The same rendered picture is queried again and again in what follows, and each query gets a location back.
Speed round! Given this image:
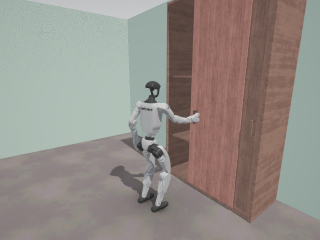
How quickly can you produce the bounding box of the wardrobe door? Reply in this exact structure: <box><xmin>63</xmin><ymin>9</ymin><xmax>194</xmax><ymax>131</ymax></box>
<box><xmin>188</xmin><ymin>0</ymin><xmax>255</xmax><ymax>208</ymax></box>
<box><xmin>234</xmin><ymin>0</ymin><xmax>275</xmax><ymax>214</ymax></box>

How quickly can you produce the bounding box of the right robot upper arm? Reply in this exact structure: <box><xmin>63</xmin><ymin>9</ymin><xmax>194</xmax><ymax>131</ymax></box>
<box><xmin>157</xmin><ymin>103</ymin><xmax>178</xmax><ymax>123</ymax></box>

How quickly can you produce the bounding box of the left robot hand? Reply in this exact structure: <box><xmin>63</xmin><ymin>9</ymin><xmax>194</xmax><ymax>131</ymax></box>
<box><xmin>133</xmin><ymin>138</ymin><xmax>141</xmax><ymax>152</ymax></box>

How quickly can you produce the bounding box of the right robot hand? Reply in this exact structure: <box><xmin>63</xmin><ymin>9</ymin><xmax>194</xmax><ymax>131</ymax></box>
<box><xmin>190</xmin><ymin>113</ymin><xmax>200</xmax><ymax>123</ymax></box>

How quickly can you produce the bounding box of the left robot upper arm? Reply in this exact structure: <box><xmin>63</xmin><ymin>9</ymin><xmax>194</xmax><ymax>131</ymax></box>
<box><xmin>128</xmin><ymin>101</ymin><xmax>144</xmax><ymax>126</ymax></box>

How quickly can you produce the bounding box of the robot left shin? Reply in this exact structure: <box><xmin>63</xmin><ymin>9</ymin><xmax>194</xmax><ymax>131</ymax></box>
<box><xmin>141</xmin><ymin>166</ymin><xmax>155</xmax><ymax>198</ymax></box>

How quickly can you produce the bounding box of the robot head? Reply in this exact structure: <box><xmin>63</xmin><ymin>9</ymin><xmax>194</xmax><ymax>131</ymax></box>
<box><xmin>144</xmin><ymin>81</ymin><xmax>161</xmax><ymax>104</ymax></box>

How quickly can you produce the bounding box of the left robot forearm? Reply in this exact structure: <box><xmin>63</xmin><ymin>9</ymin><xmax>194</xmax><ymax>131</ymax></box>
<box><xmin>128</xmin><ymin>123</ymin><xmax>139</xmax><ymax>140</ymax></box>

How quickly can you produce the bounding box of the right robot forearm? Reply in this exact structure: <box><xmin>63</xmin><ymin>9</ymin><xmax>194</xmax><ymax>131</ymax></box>
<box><xmin>175</xmin><ymin>116</ymin><xmax>193</xmax><ymax>124</ymax></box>

